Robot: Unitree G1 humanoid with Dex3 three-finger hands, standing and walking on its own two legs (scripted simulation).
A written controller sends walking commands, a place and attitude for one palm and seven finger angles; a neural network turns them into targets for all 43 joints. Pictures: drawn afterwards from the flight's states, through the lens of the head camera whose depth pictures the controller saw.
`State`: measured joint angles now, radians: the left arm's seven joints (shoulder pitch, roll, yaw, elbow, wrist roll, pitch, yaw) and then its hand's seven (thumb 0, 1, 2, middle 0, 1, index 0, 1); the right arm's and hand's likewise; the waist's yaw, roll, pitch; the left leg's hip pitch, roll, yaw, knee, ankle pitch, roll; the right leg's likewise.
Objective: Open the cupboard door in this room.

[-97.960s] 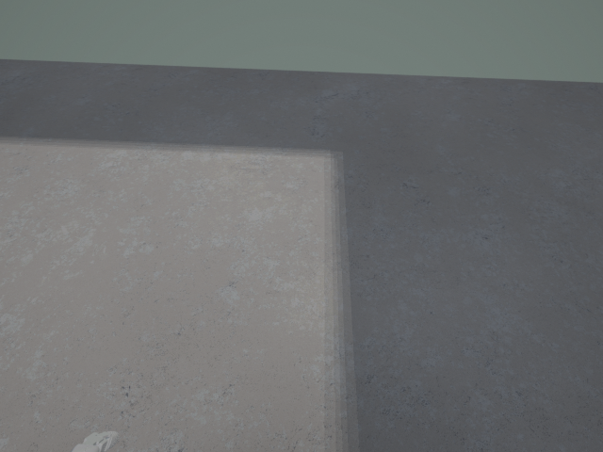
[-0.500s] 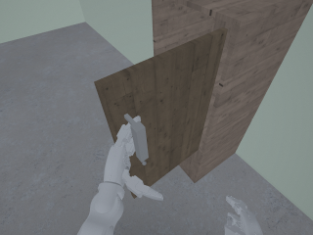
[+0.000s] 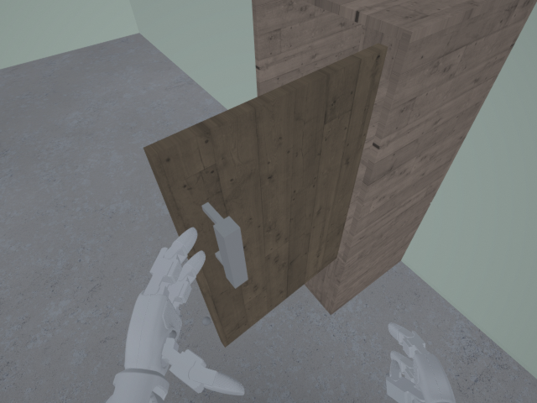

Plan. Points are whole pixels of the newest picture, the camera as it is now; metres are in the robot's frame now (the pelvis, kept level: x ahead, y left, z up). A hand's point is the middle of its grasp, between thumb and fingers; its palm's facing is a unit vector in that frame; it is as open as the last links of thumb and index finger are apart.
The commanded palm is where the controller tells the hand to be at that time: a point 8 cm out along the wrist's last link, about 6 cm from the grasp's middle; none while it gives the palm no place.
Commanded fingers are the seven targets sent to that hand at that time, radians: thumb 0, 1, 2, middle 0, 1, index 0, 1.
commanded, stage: slide the hand sideways off the handle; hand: left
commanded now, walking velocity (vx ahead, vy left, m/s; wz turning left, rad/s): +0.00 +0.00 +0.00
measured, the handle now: (223, 245) +0.31 +0.08 +0.10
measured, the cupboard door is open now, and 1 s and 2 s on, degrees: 94 94 94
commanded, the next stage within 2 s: draw the hand back to the body in 0.44 s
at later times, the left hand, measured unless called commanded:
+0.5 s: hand (160, 346) +0.18 +0.14 +0.09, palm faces +0.01 -1.00 -0.03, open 16.3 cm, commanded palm +0.15 +0.19 +0.10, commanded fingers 0.00 -0.50 0.30 -0.15 -0.30 -0.15 -0.30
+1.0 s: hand (109, 337) +0.17 +0.18 +0.13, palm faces +0.02 -1.00 -0.06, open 16.3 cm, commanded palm +0.14 +0.24 +0.14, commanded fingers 0.00 -0.36 0.36 -0.16 -0.30 -0.16 -0.30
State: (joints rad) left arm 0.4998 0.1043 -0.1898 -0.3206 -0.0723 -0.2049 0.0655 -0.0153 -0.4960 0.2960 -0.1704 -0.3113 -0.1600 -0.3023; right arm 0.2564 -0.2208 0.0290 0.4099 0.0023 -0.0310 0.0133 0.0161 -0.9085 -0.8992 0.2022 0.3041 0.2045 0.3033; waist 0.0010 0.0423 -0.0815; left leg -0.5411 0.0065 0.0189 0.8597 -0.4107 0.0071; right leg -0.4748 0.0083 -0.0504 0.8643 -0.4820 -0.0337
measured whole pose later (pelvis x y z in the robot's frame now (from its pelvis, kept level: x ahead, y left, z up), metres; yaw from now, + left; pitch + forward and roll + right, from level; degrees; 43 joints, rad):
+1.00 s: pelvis +0.00 +0.02 +0.00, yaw +1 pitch +4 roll -2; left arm 0.61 0.24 0.09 -0.47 -0.26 -0.10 -0.15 -0.02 -0.49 0.30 -0.15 -0.30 -0.15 -0.30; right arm 0.28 -0.23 0.04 0.45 0.05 -0.12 -0.05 0.02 -0.91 -0.90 0.20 0.30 0.21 0.30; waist 0.03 0.06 -0.12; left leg -0.52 0.00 0.00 0.86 -0.41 0.03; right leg -0.42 0.01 -0.07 0.81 -0.46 -0.01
